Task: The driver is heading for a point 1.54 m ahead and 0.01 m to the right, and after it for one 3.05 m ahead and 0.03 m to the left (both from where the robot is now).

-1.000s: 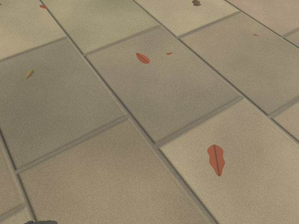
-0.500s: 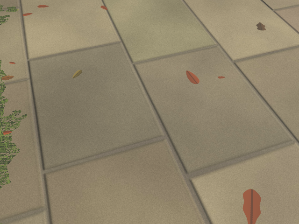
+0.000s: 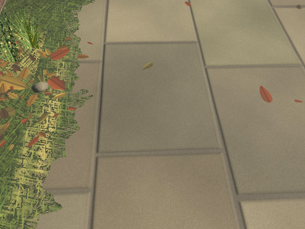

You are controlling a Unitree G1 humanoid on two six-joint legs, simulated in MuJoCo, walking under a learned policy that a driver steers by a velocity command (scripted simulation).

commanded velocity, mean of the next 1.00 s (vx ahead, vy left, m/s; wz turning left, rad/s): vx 0.00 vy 0.00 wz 0.28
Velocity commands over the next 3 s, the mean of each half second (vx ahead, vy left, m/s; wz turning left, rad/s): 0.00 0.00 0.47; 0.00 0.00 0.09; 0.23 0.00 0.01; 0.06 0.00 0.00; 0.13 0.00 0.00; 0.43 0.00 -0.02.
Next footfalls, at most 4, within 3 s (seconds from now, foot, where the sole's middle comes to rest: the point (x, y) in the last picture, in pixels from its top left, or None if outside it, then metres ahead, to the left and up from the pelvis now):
0.06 right None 0.05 -0.14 -0.78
0.46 left None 0.01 0.13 -0.78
0.78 right None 0.05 -0.11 -0.78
1.58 right None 0.32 -0.01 -0.78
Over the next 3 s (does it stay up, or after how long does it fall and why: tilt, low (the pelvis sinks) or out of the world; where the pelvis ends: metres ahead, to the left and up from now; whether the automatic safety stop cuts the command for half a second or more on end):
stays up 0.52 0.18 -0.02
